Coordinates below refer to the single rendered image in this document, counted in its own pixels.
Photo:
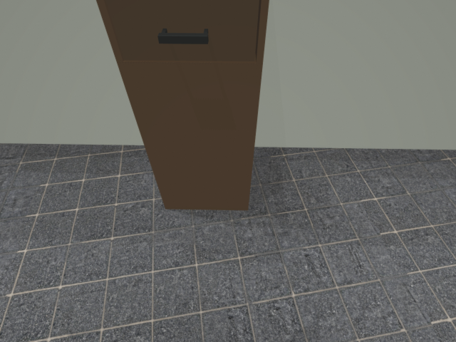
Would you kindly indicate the cabinet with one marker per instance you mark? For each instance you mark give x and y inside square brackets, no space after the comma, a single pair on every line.
[198,122]

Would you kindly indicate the drawer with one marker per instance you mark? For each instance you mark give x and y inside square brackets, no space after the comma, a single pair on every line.
[231,24]

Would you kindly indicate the handle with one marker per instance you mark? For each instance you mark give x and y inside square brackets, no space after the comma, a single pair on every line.
[183,38]

